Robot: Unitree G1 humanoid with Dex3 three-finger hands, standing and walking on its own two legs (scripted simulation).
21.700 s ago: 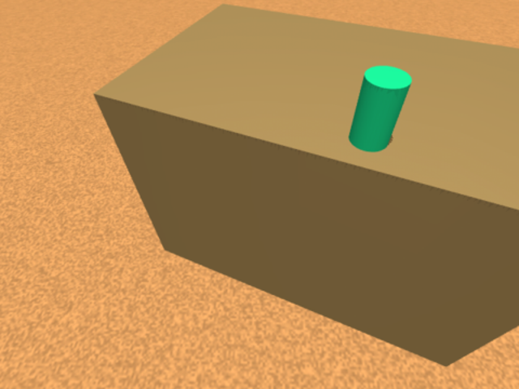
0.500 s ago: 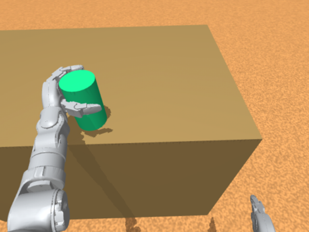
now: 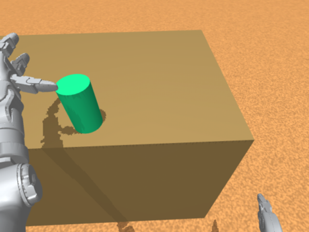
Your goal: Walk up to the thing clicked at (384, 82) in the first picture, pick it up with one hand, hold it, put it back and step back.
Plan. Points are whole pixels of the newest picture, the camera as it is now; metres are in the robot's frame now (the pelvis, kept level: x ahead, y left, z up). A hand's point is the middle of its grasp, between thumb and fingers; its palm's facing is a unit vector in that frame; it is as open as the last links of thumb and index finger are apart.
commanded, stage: rise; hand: left
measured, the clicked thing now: (81, 105) +0.44 +0.21 +0.11
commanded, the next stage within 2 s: sink last in 0.12 s
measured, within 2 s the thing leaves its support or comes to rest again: neither
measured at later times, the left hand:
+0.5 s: hand out of the picture +0.39 +0.36 +0.23, palm faces +0.50 -0.81 -0.31, open 17.6 cm
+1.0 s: hand (4, 175) +0.18 +0.23 +0.22, palm faces +0.41 -0.77 -0.48, open 17.4 cm
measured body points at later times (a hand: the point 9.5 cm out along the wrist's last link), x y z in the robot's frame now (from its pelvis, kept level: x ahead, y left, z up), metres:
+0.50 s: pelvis +0.02 +0.01 +0.01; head +0.03 +0.00 +0.46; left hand +0.36 +0.40 +0.25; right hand +0.16 -0.24 -0.08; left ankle +0.01 +0.12 -0.73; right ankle -0.01 -0.12 -0.73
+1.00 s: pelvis +0.01 -0.01 +0.00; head +0.00 -0.05 +0.45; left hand +0.15 +0.27 +0.24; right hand +0.18 -0.26 -0.09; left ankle +0.01 +0.12 -0.73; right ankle -0.01 -0.12 -0.73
